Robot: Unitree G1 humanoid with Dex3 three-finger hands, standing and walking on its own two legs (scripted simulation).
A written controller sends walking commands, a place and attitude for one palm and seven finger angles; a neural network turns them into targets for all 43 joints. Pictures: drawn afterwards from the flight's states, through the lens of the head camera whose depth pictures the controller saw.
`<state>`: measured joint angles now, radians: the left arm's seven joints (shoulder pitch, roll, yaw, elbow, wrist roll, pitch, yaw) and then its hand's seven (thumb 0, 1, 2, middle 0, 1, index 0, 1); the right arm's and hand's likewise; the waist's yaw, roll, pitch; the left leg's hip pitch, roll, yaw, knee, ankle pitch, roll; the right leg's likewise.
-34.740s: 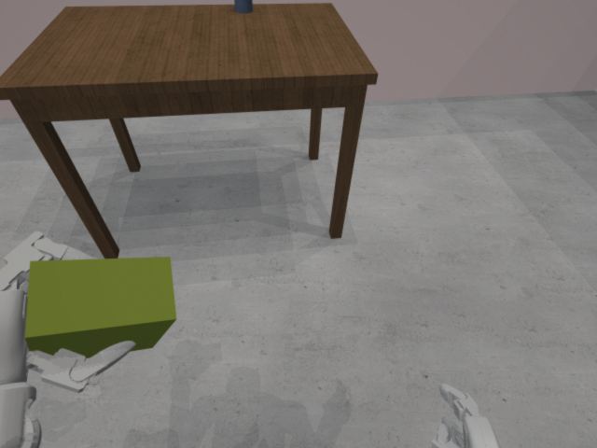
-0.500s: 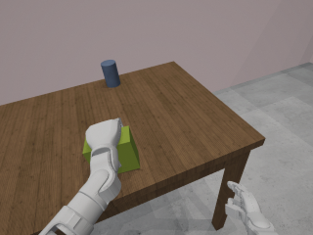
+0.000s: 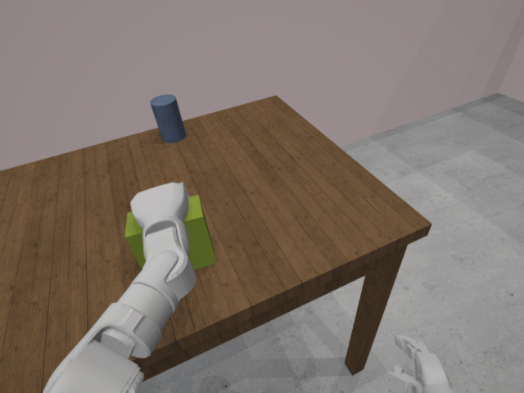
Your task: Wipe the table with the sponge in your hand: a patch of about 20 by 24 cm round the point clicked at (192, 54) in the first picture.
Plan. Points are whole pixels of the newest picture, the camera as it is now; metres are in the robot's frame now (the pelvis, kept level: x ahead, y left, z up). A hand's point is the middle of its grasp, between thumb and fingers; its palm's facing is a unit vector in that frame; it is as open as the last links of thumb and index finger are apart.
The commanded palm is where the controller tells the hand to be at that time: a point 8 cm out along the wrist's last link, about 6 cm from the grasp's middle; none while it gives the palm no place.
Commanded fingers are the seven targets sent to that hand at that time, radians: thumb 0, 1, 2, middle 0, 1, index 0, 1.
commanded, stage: wipe forward along the third lane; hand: left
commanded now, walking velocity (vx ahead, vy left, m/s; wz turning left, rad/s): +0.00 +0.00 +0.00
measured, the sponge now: (176, 246) +0.36 +0.20 +0.04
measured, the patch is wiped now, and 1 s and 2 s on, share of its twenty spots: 0.70 0.85 0.85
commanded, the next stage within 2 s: wipe back along the third lane in 1.02 s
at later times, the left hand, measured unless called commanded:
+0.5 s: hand (162, 207) +0.41 +0.22 +0.09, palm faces -0.05 -0.04 -1.00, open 10.5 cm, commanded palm +0.39 +0.23 +0.14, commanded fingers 0.00 0.10 1.30 -1.20 -1.60 -1.20 -1.60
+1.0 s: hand (153, 193) +0.45 +0.26 +0.09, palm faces -0.06 -0.03 -1.00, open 10.5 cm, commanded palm +0.42 +0.26 +0.13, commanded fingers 0.00 0.10 1.30 -1.20 -1.60 -1.20 -1.60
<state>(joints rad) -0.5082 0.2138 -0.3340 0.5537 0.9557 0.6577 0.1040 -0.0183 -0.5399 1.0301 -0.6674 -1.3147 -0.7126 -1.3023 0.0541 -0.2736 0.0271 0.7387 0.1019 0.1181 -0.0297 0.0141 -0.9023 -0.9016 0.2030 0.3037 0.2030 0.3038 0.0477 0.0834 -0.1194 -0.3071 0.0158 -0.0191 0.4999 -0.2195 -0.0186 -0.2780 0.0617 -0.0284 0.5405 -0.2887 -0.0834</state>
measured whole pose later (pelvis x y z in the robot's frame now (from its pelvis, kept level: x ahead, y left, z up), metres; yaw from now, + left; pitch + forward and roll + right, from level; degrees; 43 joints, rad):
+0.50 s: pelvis +0.00 +0.01 +0.00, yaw +0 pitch +4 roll +0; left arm -0.71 0.26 -0.23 0.85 0.96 0.54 0.13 -0.01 -0.55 1.03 -0.67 -1.31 -0.72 -1.30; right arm 0.11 -0.27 0.02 0.75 0.10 0.12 -0.04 0.01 -0.90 -0.90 0.20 0.30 0.20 0.30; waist 0.00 0.07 -0.13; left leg -0.36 0.01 -0.02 0.50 -0.21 -0.01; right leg -0.32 0.06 -0.03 0.51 -0.27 -0.07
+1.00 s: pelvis +0.01 +0.04 +0.00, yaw -1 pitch +8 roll -1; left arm -0.83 0.30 -0.17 1.03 0.99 0.48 0.17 0.00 -0.55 1.03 -0.68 -1.31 -0.72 -1.30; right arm 0.17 -0.26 0.00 0.77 0.08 0.12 -0.02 0.01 -0.90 -0.90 0.20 0.30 0.20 0.30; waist -0.03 0.06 -0.14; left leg -0.41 0.00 0.00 0.51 -0.23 0.01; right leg -0.36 0.04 -0.01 0.49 -0.26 -0.04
